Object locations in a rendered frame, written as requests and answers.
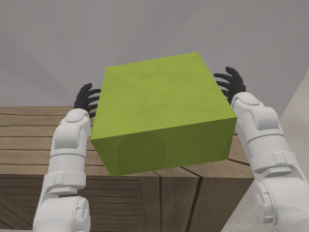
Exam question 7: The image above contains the pedestal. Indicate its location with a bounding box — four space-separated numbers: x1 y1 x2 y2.
0 106 255 232

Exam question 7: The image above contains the left robot forearm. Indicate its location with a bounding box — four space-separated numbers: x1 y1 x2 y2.
33 108 92 232

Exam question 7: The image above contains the left robot upper arm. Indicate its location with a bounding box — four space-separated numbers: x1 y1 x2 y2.
34 195 91 232

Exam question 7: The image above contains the robot left hand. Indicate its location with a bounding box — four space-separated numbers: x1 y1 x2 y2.
73 83 101 119

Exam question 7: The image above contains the right robot forearm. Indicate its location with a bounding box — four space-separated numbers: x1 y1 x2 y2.
231 92 309 187

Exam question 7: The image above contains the carton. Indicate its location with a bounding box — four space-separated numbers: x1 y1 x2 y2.
90 51 238 177

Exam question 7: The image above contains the robot right hand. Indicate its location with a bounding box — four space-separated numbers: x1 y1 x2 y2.
213 67 246 105

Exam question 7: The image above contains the right robot upper arm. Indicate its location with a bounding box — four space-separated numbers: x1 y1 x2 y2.
253 177 309 232

